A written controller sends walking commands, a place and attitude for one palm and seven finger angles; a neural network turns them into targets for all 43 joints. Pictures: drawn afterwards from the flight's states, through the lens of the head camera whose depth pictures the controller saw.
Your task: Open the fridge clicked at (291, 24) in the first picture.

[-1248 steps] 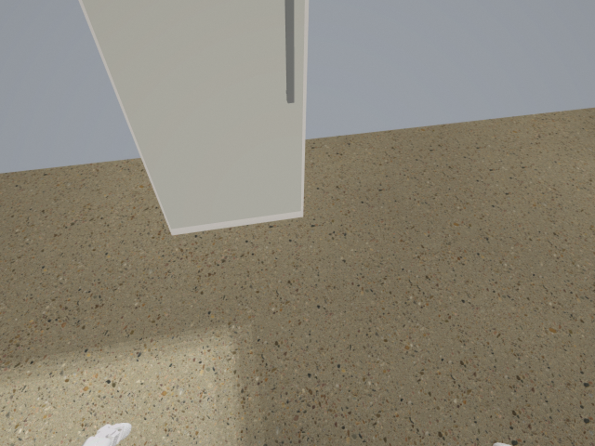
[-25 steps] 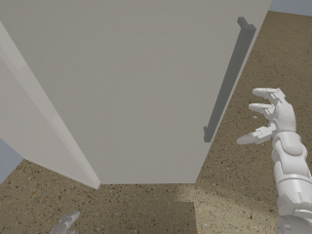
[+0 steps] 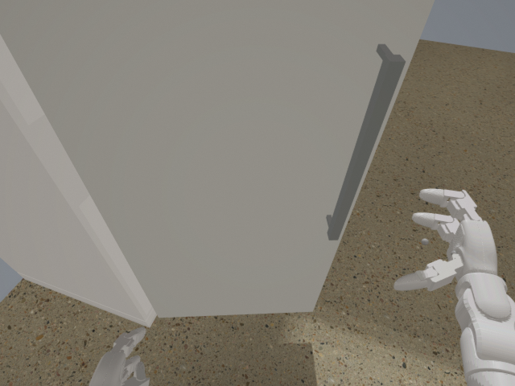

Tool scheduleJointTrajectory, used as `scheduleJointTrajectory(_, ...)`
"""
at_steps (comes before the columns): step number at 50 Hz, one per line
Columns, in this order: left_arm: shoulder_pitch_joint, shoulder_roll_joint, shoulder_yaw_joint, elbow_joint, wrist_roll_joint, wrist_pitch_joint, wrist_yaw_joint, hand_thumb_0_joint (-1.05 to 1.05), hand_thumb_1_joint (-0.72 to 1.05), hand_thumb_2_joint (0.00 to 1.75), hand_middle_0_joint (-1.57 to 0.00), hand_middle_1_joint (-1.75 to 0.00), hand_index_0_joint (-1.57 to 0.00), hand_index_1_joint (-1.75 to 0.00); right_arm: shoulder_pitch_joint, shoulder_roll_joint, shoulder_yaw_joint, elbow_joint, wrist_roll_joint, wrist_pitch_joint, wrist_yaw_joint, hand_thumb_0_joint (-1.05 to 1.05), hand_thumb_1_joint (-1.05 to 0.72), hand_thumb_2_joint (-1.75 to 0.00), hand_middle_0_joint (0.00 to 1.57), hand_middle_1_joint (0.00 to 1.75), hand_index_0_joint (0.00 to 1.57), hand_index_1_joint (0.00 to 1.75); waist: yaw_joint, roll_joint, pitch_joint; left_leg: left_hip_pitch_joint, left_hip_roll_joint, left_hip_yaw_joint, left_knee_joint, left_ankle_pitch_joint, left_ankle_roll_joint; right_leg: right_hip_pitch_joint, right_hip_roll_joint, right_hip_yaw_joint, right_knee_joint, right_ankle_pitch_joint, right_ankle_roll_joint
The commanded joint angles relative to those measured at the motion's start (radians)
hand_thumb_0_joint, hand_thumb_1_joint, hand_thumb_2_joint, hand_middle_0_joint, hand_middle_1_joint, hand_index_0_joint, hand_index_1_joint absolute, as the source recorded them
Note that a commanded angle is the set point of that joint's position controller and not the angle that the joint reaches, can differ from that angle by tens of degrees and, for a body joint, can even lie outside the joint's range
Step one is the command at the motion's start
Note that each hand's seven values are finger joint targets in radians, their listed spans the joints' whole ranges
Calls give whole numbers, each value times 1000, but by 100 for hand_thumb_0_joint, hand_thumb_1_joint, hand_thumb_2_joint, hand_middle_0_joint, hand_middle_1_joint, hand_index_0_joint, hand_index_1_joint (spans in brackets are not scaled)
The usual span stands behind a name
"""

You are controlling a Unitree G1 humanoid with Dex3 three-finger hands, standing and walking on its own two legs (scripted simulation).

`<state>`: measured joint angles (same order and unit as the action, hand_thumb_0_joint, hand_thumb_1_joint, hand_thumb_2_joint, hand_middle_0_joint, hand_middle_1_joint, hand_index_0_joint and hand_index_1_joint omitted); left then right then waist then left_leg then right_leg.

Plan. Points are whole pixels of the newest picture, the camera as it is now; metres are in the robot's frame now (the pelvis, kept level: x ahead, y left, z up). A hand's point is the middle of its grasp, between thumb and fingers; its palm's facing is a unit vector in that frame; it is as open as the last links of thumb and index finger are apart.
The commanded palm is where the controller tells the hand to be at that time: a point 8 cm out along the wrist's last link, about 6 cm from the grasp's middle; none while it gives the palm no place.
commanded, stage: slip the hand off the handle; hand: right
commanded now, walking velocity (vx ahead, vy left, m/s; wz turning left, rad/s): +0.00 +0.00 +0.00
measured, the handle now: (352, 163) +0.48 -0.15 +0.10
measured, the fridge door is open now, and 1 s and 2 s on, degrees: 68 68 68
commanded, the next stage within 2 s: draw the hand back to the body in 0.26 s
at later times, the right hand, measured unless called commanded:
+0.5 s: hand (442, 254) +0.28 -0.23 +0.12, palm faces +0.14 +0.99 +0.06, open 14.7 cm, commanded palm +0.24 -0.27 +0.11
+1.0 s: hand (488, 283) +0.23 -0.26 +0.14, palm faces +0.30 +0.93 -0.19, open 14.1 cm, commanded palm +0.18 -0.29 +0.15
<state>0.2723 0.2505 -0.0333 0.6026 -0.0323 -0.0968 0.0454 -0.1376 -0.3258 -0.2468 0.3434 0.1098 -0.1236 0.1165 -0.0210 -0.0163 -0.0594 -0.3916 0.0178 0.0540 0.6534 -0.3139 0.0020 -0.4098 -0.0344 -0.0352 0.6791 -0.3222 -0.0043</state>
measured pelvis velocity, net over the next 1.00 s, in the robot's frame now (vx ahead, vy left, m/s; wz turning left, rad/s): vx -0.01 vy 0.00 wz -0.02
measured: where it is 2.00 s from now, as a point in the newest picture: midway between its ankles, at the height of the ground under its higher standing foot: outside the picture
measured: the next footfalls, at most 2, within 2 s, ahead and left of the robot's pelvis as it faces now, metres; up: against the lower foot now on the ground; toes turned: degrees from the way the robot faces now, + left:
none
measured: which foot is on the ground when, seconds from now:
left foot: down 0.00-1.00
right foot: down 0.00-1.00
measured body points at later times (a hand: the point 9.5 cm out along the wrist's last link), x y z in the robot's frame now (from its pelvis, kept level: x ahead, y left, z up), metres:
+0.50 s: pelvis -0.01 +0.00 +0.00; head -0.01 +0.01 +0.45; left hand +0.16 +0.23 -0.08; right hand +0.27 -0.28 +0.12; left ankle +0.01 +0.12 -0.72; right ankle +0.02 -0.12 -0.72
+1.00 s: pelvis -0.01 +0.00 +0.01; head -0.03 +0.01 +0.46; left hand +0.19 +0.21 -0.05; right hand +0.20 -0.30 +0.15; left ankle +0.01 +0.12 -0.72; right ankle +0.02 -0.12 -0.72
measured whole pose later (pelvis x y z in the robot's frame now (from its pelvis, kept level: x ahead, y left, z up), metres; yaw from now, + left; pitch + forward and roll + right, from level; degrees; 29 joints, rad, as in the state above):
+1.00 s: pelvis -0.01 +0.00 +0.01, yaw -1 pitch -3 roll +1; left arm 0.21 0.24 -0.07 0.63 -0.01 -0.23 0.10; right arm 0.19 -0.33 -0.29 -0.12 0.19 -0.02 0.08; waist -0.07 -0.04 -0.02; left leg -0.22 0.02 0.07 0.53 -0.26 0.00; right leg -0.25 -0.02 -0.02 0.57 -0.27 0.00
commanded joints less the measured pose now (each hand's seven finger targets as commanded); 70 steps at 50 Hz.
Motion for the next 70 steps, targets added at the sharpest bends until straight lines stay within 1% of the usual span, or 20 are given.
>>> scheduleJointTrajectory(1, -84, 132, 50, -138, -10, -78, 31, 0, 90, 90, -20, -30, -20, -30, -325, -179, -20, -265, 31, -67, 25, 0, 55, -20, 25, 115, 25, 115, 22, -60, -190, 42, -37, -16, -108, 112, 21, 122, 33, 36, -119, 108, -24)
scheduleJointTrajectory(4, -89, 140, 45, -134, -16, -91, 40, 0, 90, 90, -20, -30, -20, -30, -290, -184, -21, -229, 50, -35, 47, 0, 55, -20, 25, 115, 25, 115, 24, -12, -146, 30, -30, -20, -131, 57, 15, 92, 36, 39, -126, 50, -27)
scheduleJointTrajectory(7, -94, 141, 48, -149, -14, -101, 39, 0, 90, 90, -20, -30, -20, -30, -182, -202, -59, -242, 56, -16, 48, 0, 55, -20, 25, 115, 25, 115, -7, 24, -158, 60, -28, -20, -132, 62, 16, 87, 37, 38, -128, 64, -28)
scheduleJointTrajectory(13, -119, 127, 40, -172, -3, -117, 33, 0, 90, 90, -20, -30, -20, -30, -110, -203, -79, -382, 48, -30, 16, 0, 55, -20, 25, 115, 25, 115, -25, -8, -168, 86, -25, -23, -121, 85, 15, 92, 41, 33, -130, 96, -27)
scheduleJointTrajectory(19, -122, 128, 34, -134, -1, -137, 49, 0, 90, 90, -20, -30, -20, -30, -241, -211, -57, -380, 36, -48, 3, 0, 55, -20, 25, 115, 25, 115, 19, -34, -106, 25, -26, -31, -141, -5, 12, 88, 38, 40, -129, 16, -26)
scheduleJointTrajectory(20, -133, 128, 24, -127, -14, -161, 68, 0, 90, 90, -20, -30, -20, -30, -319, -72, -95, -412, 268, -81, 81, 0, 55, -20, 25, 115, 25, 115, 33, 0, -152, 84, -25, -37, -160, 4, 23, 123, 46, 46, -121, 21, -15)
scheduleJointTrajectory(22, -140, 131, 21, -115, -14, -189, 89, 0, 90, 90, -20, -30, -20, -30, -245, -169, -156, -381, 299, -99, 164, 0, 55, -20, 25, 115, 25, 115, -13, -39, -224, 155, -19, -56, -144, 72, 29, 138, 44, 39, -110, 69, -14)
scheduleJointTrajectory(24, -120, 125, 19, -128, -10, -200, 83, 0, 90, 90, -20, -30, -20, -30, -142, -176, -121, -389, 246, -81, 182, 0, 55, -20, 25, 115, 25, 115, -34, -72, -238, 151, -19, -31, -111, 167, 27, 148, 43, 44, -132, 139, -15)
scheduleJointTrajectory(27, -96, 127, 26, -137, -8, -194, 59, 0, 90, 90, -20, -30, -20, -30, 24, -177, -111, -349, 175, -5, 157, 0, 55, -20, 25, 115, 25, 115, -46, -30, -135, 120, -24, -6, -106, 179, 22, 103, 33, 51, -150, 161, -17)
scheduleJointTrajectory(29, -117, 125, 27, -161, -16, -190, 51, 0, 90, 90, -20, -30, -20, -30, 49, -142, -104, -400, 196, 46, 153, 0, 55, -20, 25, 115, 25, 115, -46, -5, -97, 113, -21, -2, -124, 164, 18, 96, 33, 47, -164, 144, -16)
scheduleJointTrajectory(32, -134, 132, 27, -176, -14, -190, 54, 0, 90, 90, -20, -30, -20, -30, 75, -190, -199, -500, 251, 83, 147, 0, 55, -20, 25, 115, 25, 115, -62, 39, -136, 165, -22, -8, -134, 196, 17, 114, 34, 39, -157, 181, -17)
scheduleJointTrajectory(40, -125, 121, 19, -148, -12, -214, 67, 0, 90, 90, -20, -30, -20, -30, -3, -163, -135, -649, 211, 47, 124, 0, 51, -22, 25, 113, 25, 113, -15, -86, -71, 89, -34, -8, -160, 102, 18, 170, 33, 52, -171, 114, -17)
scheduleJointTrajectory(44, -136, 122, 13, -145, -17, -226, 82, 0, 90, 90, -20, -30, -20, -30, 39, -159, -122, -664, 225, 86, 167, 0, 37, -29, 24, 104, 24, 104, -26, -83, -91, 128, -28, -7, -176, 96, 19, 181, 35, 56, -184, 103, -20)
scheduleJointTrajectory(45, -170, 116, 24, -133, 18, -215, 79, 0, 90, 90, -20, -30, -20, -30, 31, -298, -185, -719, 90, 49, 1, 0, 33, -31, 24, 102, 24, 102, -52, -58, -22, 128, -8, -51, -268, 54, 13, 159, 43, 44, -207, 86, -26)
scheduleJointTrajectory(46, -165, 103, 16, -122, 27, -207, 76, 0, 90, 90, -20, -30, -20, -30, 151, -193, -138, -641, 76, 48, -64, 0, 30, -32, 24, 100, 24, 100, -36, -9, 21, 131, 0, -33, -271, 18, 10, 151, 40, 42, -222, 61, -23)
scheduleJointTrajectory(47, -171, 108, 19, -123, 26, -200, 71, 0, 90, 90, -20, -30, -20, -30, 199, -174, -130, -625, 70, 51, -90, 0, 26, -34, 24, 98, 24, 98, -45, 56, 38, 135, -1, -31, -280, 6, 9, 142, 36, 49, -228, 55, -24)
scheduleJointTrajectory(50, -179, 97, 18, -122, 31, -167, 66, 0, 90, 90, -20, -30, -20, -30, 253, -176, -127, -702, 25, 31, -149, 0, 15, -39, 24, 92, 24, 92, -51, -27, -16, 200, 4, -28, -272, 47, 10, 205, 29, 33, -265, 78, -25)
scheduleJointTrajectory(59, -195, 92, 20, -99, 44, -156, 69, 0, 90, 90, -20, -30, -20, -30, 239, -205, -137, -825, -41, -7, -232, 0, -17, -55, 22, 73, 22, 73, -50, -101, -36, 271, -9, -17, -305, 118, 16, 300, 27, 33, -330, 146, -23)
scheduleJointTrajectory(62, -200, 98, 27, -93, 46, -149, 66, 0, 90, 90, -20, -30, -20, -30, 306, -198, -147, -811, -43, -6, -233, 0, -28, -60, 22, 66, 22, 66, -57, -29, -16, 288, -15, -10, -313, 145, 14, 303, 23, 34, -343, 184, -22)
scheduleJointTrajectory(70, -204, 89, 34, -100, 48, -115, 48, 0, 90, 90, -20, -30, -20, -30, 389, -194, -184, -828, -38, -9, -220, 0, -57, -74, 21, 49, 21, 49, -65, -26, 34, 312, -15, -7, -318, 194, 13, 302, 19, 26, -358, 239, -15)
